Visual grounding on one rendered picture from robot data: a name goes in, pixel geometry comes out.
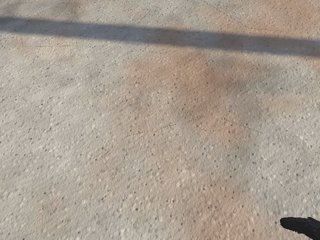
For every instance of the right robot hand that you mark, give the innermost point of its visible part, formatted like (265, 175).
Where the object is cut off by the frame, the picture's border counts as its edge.
(308, 226)

